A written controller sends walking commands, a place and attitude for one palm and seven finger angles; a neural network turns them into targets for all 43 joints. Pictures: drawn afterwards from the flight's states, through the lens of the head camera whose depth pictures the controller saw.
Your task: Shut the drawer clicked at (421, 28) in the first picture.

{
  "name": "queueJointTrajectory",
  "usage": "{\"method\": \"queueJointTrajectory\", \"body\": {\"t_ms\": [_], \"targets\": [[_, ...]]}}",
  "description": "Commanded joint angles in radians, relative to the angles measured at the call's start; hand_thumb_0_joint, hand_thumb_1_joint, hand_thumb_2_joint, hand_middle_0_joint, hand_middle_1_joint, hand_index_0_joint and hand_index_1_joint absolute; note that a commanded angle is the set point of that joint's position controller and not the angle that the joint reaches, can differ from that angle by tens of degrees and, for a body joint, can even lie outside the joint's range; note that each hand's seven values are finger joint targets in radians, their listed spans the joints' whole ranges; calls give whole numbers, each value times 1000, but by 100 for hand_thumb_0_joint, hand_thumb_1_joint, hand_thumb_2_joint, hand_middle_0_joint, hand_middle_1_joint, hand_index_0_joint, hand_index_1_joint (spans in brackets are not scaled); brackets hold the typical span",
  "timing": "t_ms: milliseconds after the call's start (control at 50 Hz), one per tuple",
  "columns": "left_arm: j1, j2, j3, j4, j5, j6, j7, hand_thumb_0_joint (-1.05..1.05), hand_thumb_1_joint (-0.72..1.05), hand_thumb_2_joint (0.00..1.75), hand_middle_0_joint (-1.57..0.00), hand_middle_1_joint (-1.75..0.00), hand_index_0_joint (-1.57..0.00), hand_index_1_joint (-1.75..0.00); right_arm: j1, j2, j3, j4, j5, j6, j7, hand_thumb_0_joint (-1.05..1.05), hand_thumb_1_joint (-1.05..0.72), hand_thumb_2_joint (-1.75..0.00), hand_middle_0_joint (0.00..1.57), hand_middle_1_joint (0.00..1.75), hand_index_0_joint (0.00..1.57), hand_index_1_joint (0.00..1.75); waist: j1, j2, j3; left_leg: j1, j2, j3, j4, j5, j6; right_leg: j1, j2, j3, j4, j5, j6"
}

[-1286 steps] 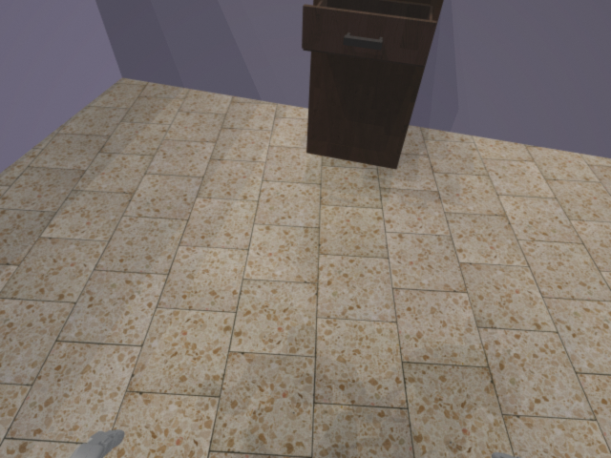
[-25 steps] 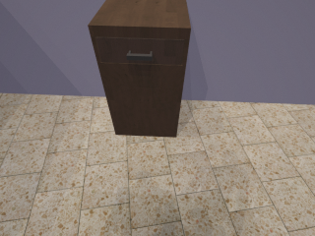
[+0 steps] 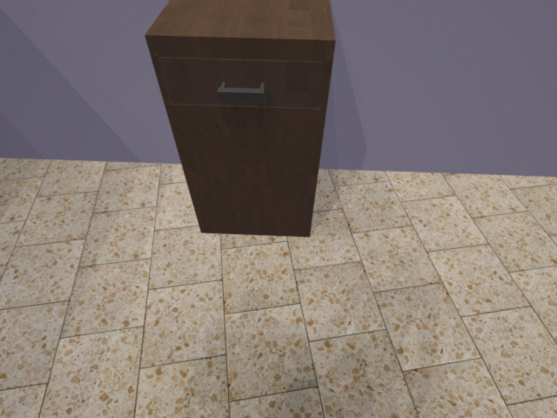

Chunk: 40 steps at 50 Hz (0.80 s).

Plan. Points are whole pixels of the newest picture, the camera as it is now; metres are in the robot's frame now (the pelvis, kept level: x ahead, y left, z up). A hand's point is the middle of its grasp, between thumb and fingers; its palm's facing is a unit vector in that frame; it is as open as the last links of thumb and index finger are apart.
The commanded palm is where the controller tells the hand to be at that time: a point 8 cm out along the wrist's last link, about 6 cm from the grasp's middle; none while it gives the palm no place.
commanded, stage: look to check the result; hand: left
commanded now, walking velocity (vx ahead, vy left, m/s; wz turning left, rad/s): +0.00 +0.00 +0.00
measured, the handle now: (242, 90) +0.93 +0.16 -0.03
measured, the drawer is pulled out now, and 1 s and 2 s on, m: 0.00 0.00 0.00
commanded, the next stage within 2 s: stand and wait in 0.30 s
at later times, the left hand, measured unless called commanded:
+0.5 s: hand out of the picture +0.05 +0.19 -0.17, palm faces +0.01 -0.97 -0.23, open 7.4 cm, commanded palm none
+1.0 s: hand out of the picture +0.07 +0.21 -0.17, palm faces +0.01 -0.97 -0.26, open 7.4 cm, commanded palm none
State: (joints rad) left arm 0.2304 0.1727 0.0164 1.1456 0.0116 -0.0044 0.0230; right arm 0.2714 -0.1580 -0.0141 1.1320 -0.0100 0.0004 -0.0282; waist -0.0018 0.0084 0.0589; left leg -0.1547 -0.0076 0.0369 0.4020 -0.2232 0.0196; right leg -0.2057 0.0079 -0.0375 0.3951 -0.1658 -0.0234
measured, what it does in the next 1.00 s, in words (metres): stands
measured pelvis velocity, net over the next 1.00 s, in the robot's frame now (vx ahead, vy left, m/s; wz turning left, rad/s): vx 0.02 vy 0.00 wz -0.01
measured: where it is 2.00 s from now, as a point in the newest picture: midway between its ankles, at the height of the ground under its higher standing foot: outside the picture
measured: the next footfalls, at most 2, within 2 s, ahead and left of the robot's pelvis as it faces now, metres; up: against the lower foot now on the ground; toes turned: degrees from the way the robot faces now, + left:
none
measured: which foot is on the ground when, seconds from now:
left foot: down 0.00-1.00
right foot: down 0.00-1.00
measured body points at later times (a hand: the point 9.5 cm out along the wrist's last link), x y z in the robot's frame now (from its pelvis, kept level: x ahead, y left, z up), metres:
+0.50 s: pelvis +0.01 +0.00 +0.00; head +0.03 -0.01 +0.45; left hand +0.05 +0.24 -0.15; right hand +0.03 -0.24 -0.16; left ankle +0.00 +0.11 -0.74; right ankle +0.03 -0.10 -0.74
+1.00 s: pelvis +0.02 +0.00 +0.00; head +0.03 -0.01 +0.45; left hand +0.07 +0.26 -0.15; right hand +0.04 -0.26 -0.15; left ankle +0.00 +0.11 -0.74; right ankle +0.03 -0.10 -0.74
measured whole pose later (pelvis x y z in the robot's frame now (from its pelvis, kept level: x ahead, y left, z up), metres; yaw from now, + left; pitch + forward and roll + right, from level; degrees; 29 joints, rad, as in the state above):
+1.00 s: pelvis +0.02 +0.00 +0.00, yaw +0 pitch -2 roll +0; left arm 0.16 0.24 0.02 1.14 0.01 -0.01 0.01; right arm 0.20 -0.23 -0.01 1.14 -0.01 0.00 -0.02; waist -0.01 0.01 0.05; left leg -0.09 0.00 0.04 0.34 -0.22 0.01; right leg -0.15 0.02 -0.03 0.34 -0.16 -0.03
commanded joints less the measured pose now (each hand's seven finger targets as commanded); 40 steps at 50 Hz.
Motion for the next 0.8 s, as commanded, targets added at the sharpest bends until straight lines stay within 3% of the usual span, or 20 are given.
{"method": "queueJointTrajectory", "body": {"t_ms": [0,780], "targets": [[29,125,21,-27,-1,-17,10,0,90,90,-20,-30,-20,-30,54,-114,-19,-18,-4,-14,-12,0,-90,-90,20,30,20,30,-6,3,-10,-11,112,-91,-85,73,21,9,-110,109,-88,22,-26],[-48,208,35,-40,-2,-27,3,0,90,90,-20,-30,-20,-30,-28,-198,-24,-19,-5,-24,-9,0,-90,-90,20,30,20,30,-6,8,-47,45,127,-88,-114,144,13,68,-122,114,-103,131,-27]]}}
